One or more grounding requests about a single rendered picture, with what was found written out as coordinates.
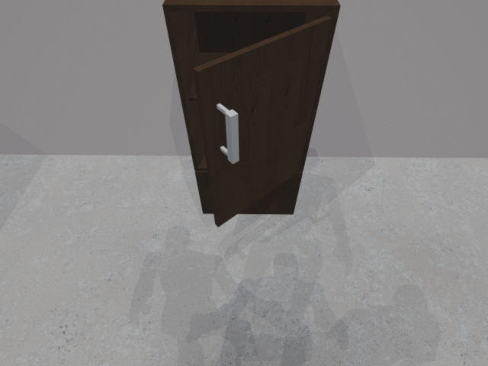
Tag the cupboard door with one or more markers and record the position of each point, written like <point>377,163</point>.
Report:
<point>272,86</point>

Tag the handle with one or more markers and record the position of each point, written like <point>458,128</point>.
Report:
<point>232,134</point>

